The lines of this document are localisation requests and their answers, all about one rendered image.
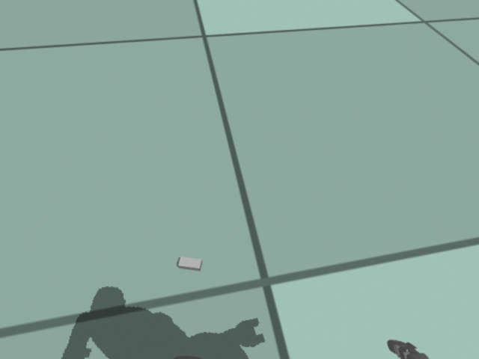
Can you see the right robot hand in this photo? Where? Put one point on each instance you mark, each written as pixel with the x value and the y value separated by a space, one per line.
pixel 405 350

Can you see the small box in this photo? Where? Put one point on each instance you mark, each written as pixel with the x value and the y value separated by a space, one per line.
pixel 190 263

